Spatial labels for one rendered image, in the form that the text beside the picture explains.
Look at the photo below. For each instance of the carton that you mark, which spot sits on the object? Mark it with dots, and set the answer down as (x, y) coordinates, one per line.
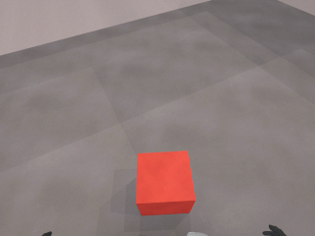
(164, 183)

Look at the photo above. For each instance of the robot right hand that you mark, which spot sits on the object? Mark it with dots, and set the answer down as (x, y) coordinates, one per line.
(275, 231)

